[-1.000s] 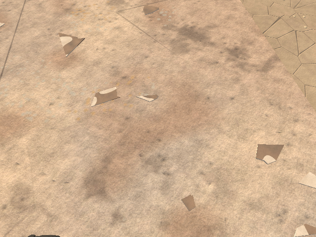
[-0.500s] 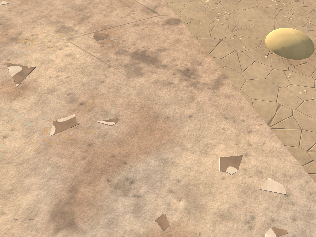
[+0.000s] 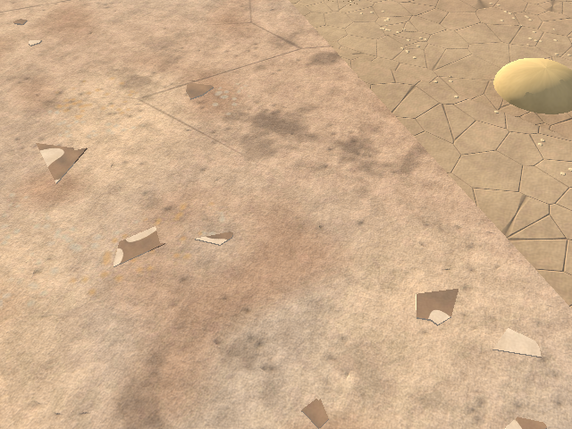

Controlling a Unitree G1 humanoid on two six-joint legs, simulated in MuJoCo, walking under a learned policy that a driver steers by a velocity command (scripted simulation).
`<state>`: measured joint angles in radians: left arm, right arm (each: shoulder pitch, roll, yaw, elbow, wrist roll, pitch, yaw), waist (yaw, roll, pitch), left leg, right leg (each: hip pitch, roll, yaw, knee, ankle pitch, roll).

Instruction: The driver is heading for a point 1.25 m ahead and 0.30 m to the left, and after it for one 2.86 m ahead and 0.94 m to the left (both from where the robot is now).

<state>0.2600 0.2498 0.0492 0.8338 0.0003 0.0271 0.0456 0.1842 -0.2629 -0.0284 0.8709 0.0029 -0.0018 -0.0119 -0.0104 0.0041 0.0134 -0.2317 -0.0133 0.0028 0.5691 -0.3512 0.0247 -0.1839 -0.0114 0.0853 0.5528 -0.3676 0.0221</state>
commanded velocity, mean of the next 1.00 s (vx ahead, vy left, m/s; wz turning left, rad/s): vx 0.09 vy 0.00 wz -0.01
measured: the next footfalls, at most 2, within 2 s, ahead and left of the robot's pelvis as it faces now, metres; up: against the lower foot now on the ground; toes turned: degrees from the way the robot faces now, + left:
right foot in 0.46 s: +0.15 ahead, -0.12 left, +0.00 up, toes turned +0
left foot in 1.86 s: +0.48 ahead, +0.14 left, +0.00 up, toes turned +19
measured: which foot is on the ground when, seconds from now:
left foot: down 0.00-1.00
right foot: down 0.00-0.20, up 0.22-0.44, down 0.46-1.00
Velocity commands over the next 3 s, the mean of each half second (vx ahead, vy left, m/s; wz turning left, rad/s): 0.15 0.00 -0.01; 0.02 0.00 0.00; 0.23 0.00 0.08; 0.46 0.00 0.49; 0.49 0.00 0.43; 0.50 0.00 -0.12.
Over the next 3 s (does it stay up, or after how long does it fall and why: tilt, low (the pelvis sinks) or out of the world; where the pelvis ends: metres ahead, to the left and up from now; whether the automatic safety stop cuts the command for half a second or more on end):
stays up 0.89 0.30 0.00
